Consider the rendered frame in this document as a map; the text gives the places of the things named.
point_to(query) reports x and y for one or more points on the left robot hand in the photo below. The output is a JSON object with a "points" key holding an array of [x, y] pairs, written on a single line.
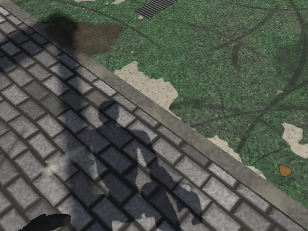
{"points": [[47, 223]]}

